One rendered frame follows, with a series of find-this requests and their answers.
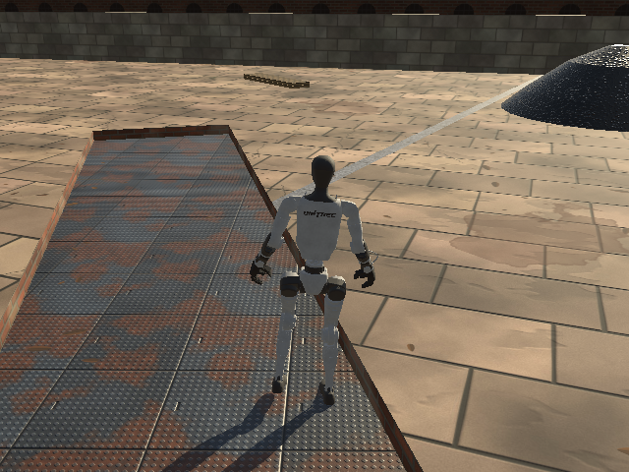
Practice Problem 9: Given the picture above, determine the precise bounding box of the robot left hand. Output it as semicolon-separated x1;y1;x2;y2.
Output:
250;261;272;285

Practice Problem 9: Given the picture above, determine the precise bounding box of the left robot foot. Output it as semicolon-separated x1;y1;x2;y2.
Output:
272;374;287;393

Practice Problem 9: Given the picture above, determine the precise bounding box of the robot left forearm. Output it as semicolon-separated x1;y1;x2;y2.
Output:
255;232;276;267

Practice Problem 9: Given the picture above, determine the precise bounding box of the robot right hand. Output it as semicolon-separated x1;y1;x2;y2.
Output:
354;268;375;288

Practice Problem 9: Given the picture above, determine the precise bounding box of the robot right forearm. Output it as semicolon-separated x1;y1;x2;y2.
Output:
355;239;373;273

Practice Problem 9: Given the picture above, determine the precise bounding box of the robot left upper arm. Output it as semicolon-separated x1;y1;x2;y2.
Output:
267;196;301;249

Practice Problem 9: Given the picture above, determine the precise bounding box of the robot right shin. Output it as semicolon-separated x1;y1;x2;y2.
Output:
322;327;339;391

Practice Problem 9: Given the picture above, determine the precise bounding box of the robot right upper arm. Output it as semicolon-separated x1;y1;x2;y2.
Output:
341;200;366;254

